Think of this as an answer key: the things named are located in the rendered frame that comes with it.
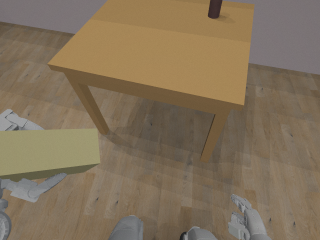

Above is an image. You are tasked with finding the robot thigh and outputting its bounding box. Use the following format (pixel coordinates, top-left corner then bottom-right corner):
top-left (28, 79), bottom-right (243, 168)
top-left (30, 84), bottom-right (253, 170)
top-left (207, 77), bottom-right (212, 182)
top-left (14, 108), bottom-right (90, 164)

top-left (183, 228), bottom-right (217, 240)
top-left (108, 216), bottom-right (144, 240)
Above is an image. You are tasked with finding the left robot forearm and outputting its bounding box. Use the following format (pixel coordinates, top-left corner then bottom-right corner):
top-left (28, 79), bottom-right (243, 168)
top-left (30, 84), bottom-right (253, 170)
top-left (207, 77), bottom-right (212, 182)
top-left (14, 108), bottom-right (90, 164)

top-left (0, 198), bottom-right (12, 240)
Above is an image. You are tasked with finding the sponge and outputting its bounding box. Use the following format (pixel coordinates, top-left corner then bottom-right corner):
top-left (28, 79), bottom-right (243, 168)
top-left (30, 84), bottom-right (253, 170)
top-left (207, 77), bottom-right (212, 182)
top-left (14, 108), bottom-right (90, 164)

top-left (0, 128), bottom-right (101, 182)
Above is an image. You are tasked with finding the left robot thigh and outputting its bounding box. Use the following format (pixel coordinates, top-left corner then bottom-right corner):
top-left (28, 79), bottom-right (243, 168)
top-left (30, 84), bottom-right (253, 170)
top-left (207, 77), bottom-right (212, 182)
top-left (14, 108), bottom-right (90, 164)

top-left (108, 216), bottom-right (144, 240)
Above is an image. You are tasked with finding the right robot hand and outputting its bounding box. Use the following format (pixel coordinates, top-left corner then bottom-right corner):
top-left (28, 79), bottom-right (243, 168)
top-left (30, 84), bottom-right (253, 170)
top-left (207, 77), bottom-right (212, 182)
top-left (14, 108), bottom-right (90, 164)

top-left (228, 194), bottom-right (267, 240)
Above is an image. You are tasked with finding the table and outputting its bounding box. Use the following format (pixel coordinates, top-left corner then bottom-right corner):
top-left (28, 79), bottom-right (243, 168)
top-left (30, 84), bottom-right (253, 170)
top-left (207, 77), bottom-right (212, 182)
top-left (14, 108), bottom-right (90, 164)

top-left (47, 0), bottom-right (255, 163)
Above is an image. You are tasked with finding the right robot thigh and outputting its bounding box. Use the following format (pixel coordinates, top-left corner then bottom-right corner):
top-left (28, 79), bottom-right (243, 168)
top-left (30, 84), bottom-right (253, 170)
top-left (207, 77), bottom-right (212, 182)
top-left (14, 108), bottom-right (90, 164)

top-left (183, 228), bottom-right (217, 240)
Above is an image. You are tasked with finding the left robot hand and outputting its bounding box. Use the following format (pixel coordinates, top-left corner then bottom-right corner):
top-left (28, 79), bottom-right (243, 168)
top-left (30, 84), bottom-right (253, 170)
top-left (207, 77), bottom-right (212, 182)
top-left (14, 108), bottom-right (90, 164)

top-left (0, 109), bottom-right (67, 203)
